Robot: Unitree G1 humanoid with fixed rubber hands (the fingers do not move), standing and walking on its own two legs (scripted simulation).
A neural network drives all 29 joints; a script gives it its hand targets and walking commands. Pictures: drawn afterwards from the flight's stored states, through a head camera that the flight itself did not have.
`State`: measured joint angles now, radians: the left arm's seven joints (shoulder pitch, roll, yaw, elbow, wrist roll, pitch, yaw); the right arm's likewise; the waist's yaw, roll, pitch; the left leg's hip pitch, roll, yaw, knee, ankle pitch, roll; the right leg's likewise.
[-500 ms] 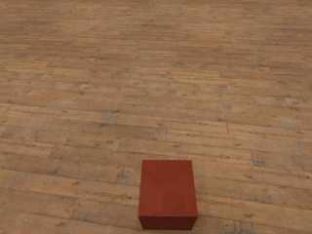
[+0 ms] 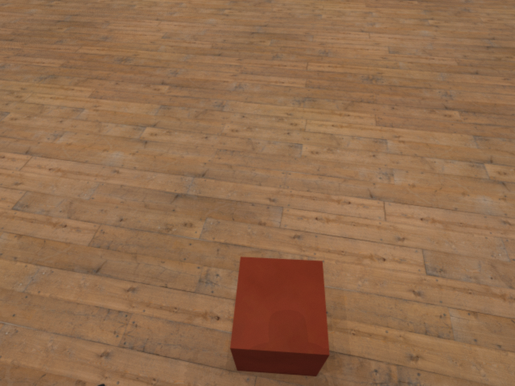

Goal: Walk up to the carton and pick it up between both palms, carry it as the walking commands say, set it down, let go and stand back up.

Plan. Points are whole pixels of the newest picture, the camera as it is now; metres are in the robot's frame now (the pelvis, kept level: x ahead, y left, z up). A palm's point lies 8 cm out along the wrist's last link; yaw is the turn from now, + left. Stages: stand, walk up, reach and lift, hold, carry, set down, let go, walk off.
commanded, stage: walk up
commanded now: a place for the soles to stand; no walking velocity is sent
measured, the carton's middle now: (278, 317) +0.45 -0.03 -0.62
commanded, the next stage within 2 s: reach and lift in 1.58 s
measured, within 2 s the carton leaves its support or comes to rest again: neither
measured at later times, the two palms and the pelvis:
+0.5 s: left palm out of the picture +0.07 +0.30 -0.10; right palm out of the picture +0.10 -0.28 -0.10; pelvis -0.01 +0.01 +0.02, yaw +0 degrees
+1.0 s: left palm out of the picture +0.02 +0.29 -0.11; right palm out of the picture +0.06 -0.30 -0.11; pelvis -0.03 -0.01 +0.01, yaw +0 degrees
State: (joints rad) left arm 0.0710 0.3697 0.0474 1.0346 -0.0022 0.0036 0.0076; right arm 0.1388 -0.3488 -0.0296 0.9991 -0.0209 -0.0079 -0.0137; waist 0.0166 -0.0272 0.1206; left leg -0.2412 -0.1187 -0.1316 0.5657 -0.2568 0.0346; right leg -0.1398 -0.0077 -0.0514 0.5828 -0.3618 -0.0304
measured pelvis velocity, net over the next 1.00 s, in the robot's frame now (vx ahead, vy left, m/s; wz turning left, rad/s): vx -0.03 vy -0.01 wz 0.01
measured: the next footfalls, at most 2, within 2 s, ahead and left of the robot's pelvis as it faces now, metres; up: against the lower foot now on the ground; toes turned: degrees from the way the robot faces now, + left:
none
